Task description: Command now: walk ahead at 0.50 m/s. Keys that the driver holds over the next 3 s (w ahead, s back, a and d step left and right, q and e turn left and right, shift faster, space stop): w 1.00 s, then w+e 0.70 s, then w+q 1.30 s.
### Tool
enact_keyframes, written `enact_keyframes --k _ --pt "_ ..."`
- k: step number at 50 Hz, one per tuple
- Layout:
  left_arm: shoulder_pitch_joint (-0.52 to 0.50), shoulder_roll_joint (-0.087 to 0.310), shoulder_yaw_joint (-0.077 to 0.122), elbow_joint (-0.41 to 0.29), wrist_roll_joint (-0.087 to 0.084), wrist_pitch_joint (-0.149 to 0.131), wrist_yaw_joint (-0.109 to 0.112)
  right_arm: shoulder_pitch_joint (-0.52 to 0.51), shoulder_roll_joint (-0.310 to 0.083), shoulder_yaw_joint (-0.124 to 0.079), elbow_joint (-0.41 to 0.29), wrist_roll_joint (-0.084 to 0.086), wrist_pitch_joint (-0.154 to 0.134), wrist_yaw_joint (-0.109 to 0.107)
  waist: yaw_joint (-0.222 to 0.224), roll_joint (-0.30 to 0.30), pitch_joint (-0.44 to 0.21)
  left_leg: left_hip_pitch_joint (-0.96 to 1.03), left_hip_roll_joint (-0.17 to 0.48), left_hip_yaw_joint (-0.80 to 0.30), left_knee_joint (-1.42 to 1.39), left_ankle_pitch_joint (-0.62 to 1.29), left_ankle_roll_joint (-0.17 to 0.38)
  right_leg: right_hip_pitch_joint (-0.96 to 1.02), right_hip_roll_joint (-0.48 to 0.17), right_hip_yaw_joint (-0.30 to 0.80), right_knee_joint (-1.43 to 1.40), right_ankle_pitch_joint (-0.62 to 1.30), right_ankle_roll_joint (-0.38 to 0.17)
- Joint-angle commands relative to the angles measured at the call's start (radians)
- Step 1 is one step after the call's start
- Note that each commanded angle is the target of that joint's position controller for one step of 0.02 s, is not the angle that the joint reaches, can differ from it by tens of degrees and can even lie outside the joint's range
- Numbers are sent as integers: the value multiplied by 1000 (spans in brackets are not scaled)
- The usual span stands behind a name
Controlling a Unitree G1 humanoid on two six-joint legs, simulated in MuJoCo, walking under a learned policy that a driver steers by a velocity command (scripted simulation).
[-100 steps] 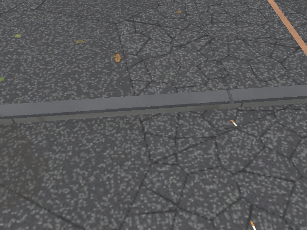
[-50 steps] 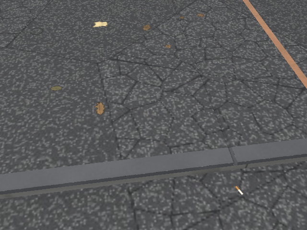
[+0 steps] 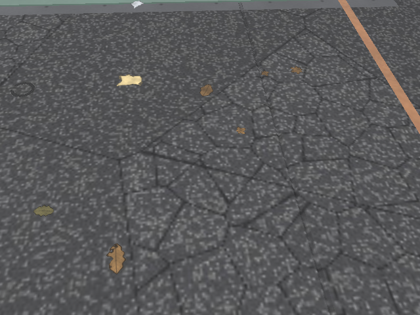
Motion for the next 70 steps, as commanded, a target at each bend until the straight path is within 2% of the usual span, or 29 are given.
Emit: enact_keyframes --k 1,5,9,11,13,17,19,20,21,22,23,24,25,27,28,31,36,43,46,48,49,50,51,52,54,56,60,63,70 --pt "55 44 21 -49 7 12 7 23 -62 -2 -17 -12 -10 5 32 123 -23 106 249 -290 -314 35 159 -181 -92 26 39 107 -1" --pt "-18 15 15 -80 16 39 16 136 -79 4 43 -17 -3 -15 26 122 18 135 254 -219 -310 190 184 -405 -97 -5 174 132 42" --pt "-180 0 -3 -157 27 23 6 228 -76 17 64 -13 24 -45 -10 64 35 227 250 -216 -300 144 168 -610 -120 -15 69 231 68" --pt "-273 -25 -24 -193 34 13 -4 225 -90 17 46 -12 34 -56 -35 53 40 176 231 -163 -339 183 154 -484 -105 -60 -174 289 65" --pt "-354 -39 -31 -223 19 7 -12 285 -103 17 59 -1 27 -56 -66 86 47 194 248 -153 -390 255 152 -362 -57 -118 -335 278 50" --pt "-321 -7 -21 -241 10 -8 -41 307 -114 18 75 10 44 -51 -6 160 21 405 288 -100 -272 678 119 -265 17 -164 -480 148 -28" --pt "-133 46 10 -201 12 -9 -47 274 -120 18 79 10 51 -56 110 215 -98 434 264 -54 -55 1042 82 -5 92 -190 -567 142 -73" --pt "44 117 40 -150 11 -6 -46 237 -122 21 62 9 47 -58 186 192 -197 313 227 -40 146 997 51 269 51 -95 -612 206 -109" --pt "184 238 74 -119 37 -2 -38 351 -17 46 32 2 28 -50 155 -62 -400 -78 81 -19 562 558 -8 698 -236 388 -714 52 -265" --pt "237 226 69 -96 37 14 -21 287 -9 45 43 -15 -6 -30 182 -221 -482 -273 -55 -143 854 -239 -19 790 -353 838 -1014 -46 -339" --pt "120 157 41 -109 41 4 -15 232 -82 12 21 16 -29 -12 137 -172 -334 -398 -8 -258 1039 -245 0 665 -361 770 -1024 -101 -292" --pt "37 88 20 -112 35 4 -15 136 -91 8 -16 37 -30 -9 104 -86 -186 -437 50 -199 1069 -209 19 486 -328 579 -1011 -106 -245" --pt "-26 39 4 -94 38 -1 -25 75 -72 6 -42 37 -22 -15 63 -26 -83 -420 99 -149 1053 -132 29 310 -290 419 -1050 -41 -212" --pt "-77 -25 -12 -68 44 -17 -44 124 -50 -3 -44 35 5 -34 -14 -29 -33 -311 139 -158 937 -51 46 184 -182 214 -1086 84 -152" --pt "-59 -24 -10 -51 42 -21 -42 143 -30 0 -39 36 14 -38 -24 -31 -24 -291 145 -156 890 -45 44 174 -160 160 -1107 126 -154" --pt "-4 31 1 -23 42 -26 -26 85 -45 -8 -49 22 27 -42 -27 -25 -1 -345 163 -122 727 3 11 220 -149 87 -1157 247 -173" --pt "62 99 20 -12 33 -14 7 -106 -36 -8 -98 17 20 -33 25 -23 10 -400 172 -91 377 174 -54 304 -165 50 -1198 270 -172" --pt "134 128 43 28 9 4 9 -272 -49 -6 -129 32 6 -11 83 -53 57 -333 130 -56 88 162 -47 451 -208 9 -1148 259 -149" --pt "105 144 55 33 4 14 12 -229 -82 -16 -124 30 -5 0 43 -70 40 -231 107 -41 31 80 -4 493 -236 18 -1069 333 -128" --pt "62 125 49 23 5 23 14 10 -151 -57 -45 24 -10 -7 -75 -48 -90 95 49 2 0 72 39 437 -161 -51 -796 603 -82" --pt "63 87 32 -3 22 24 13 195 -233 -84 -4 13 -10 -17 -133 77 -237 393 213 -194 11 59 98 243 -96 -105 -476 422 -39" --pt "159 -44 -5 -20 27 3 4 259 -312 -98 13 10 -6 -15 -80 348 -330 697 423 -669 -127 -128 259 -159 97 -81 -134 -126 26" --pt "113 46 15 -9 2 -19 1 235 -214 -71 2 12 -13 -14 -103 255 -333 676 428 -756 -199 -234 244 -277 66 82 26 -215 9" --pt "31 104 30 -35 -25 -33 -2 147 -159 -55 -21 11 -20 -17 -90 203 -215 566 400 -602 -196 -189 189 -338 17 100 59 -131 -20" --pt "-34 102 40 -43 -12 -24 13 20 -83 -32 -41 4 -27 -13 -34 105 -101 327 331 -374 -251 -33 135 -262 -65 80 -33 39 -26" --pt "5 68 45 -31 -10 6 13 15 -46 -22 -21 -10 -34 -13 8 137 -67 230 290 -252 -298 52 109 -176 -92 92 -91 107 -28" --pt "-49 40 49 -53 -7 37 10 62 -101 -37 8 -16 -40 -33 13 86 0 213 290 -119 -338 217 109 -267 -82 116 -185 220 -9" --pt "-116 38 51 -79 2 37 0 71 -106 -37 12 -19 -37 -47 5 81 23 228 276 -29 -351 268 90 -299 -63 110 -332 355 2" --pt "-331 1 27 -177 8 38 -40 173 -130 -44 43 0 -11 -67 -66 62 90 403 304 110 -323 371 59 -322 -43 -29 -602 407 -21"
